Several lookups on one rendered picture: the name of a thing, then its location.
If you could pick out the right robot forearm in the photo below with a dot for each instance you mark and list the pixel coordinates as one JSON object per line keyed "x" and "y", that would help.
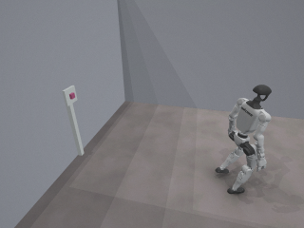
{"x": 260, "y": 148}

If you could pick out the robot torso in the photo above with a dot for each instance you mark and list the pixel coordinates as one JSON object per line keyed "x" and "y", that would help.
{"x": 247, "y": 122}

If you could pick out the button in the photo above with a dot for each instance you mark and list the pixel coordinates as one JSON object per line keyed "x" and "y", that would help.
{"x": 72, "y": 95}

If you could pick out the panel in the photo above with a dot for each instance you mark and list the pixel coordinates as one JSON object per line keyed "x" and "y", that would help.
{"x": 72, "y": 118}

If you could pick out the robot left hand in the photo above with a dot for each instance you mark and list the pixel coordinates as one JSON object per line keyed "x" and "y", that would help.
{"x": 231, "y": 130}

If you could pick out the robot left upper arm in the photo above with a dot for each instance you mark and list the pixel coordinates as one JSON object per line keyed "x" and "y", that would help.
{"x": 237, "y": 107}

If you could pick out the right robot shin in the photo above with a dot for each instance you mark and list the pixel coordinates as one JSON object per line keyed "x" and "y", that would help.
{"x": 241, "y": 178}

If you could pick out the robot right upper arm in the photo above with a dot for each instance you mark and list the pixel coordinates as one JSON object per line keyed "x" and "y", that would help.
{"x": 264, "y": 119}

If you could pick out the left robot forearm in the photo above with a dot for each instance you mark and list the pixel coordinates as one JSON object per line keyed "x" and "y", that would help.
{"x": 232, "y": 122}

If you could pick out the robot right hand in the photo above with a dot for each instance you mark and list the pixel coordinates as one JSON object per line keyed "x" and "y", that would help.
{"x": 261, "y": 164}

